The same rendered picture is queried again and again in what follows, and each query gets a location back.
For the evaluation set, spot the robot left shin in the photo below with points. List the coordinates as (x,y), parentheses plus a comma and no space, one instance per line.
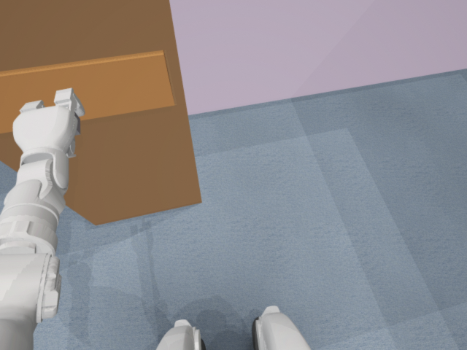
(182,322)

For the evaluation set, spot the left robot upper arm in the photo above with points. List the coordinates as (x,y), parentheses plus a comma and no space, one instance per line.
(30,287)

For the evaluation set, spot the drawer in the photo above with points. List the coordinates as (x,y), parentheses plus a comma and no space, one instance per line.
(104,86)

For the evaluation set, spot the cabinet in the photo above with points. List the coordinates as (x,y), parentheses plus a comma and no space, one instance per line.
(126,165)

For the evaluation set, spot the robot left forearm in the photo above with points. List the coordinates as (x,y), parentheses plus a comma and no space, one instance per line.
(30,216)

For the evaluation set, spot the robot left thigh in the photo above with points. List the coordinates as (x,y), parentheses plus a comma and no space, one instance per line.
(181,338)

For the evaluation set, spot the left robot hand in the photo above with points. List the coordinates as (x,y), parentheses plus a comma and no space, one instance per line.
(51,127)

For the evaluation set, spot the handle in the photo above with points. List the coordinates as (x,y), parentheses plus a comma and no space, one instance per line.
(78,124)

